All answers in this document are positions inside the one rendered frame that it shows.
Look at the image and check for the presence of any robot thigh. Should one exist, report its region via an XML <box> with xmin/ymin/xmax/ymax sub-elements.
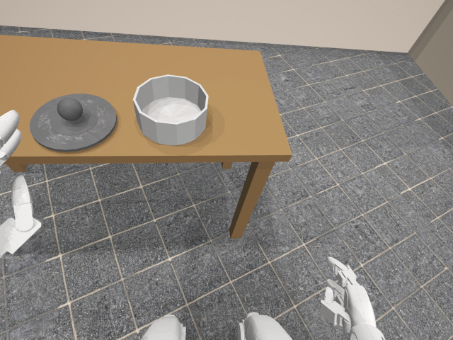
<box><xmin>238</xmin><ymin>314</ymin><xmax>292</xmax><ymax>340</ymax></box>
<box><xmin>141</xmin><ymin>318</ymin><xmax>186</xmax><ymax>340</ymax></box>

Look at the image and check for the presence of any lid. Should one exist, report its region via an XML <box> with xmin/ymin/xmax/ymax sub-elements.
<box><xmin>30</xmin><ymin>93</ymin><xmax>117</xmax><ymax>152</ymax></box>

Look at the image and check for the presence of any right robot hand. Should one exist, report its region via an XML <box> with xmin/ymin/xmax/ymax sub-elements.
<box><xmin>320</xmin><ymin>256</ymin><xmax>377</xmax><ymax>335</ymax></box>

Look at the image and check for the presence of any right robot forearm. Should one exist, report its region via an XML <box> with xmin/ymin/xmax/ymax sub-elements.
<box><xmin>348</xmin><ymin>324</ymin><xmax>386</xmax><ymax>340</ymax></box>

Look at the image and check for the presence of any left robot hand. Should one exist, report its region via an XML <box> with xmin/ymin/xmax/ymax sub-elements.
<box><xmin>0</xmin><ymin>110</ymin><xmax>41</xmax><ymax>258</ymax></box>

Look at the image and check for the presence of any knob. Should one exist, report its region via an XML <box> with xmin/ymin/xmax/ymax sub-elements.
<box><xmin>57</xmin><ymin>98</ymin><xmax>83</xmax><ymax>121</ymax></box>

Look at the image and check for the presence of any table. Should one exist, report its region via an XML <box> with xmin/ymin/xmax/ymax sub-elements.
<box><xmin>0</xmin><ymin>35</ymin><xmax>292</xmax><ymax>239</ymax></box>

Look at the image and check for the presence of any right robot thigh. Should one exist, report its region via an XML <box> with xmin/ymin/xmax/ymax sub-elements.
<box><xmin>238</xmin><ymin>314</ymin><xmax>292</xmax><ymax>340</ymax></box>

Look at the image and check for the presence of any left robot thigh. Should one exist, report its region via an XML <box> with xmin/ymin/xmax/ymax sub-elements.
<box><xmin>141</xmin><ymin>318</ymin><xmax>186</xmax><ymax>340</ymax></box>

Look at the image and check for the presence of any pot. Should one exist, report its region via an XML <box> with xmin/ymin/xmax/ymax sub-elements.
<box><xmin>133</xmin><ymin>74</ymin><xmax>209</xmax><ymax>145</ymax></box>

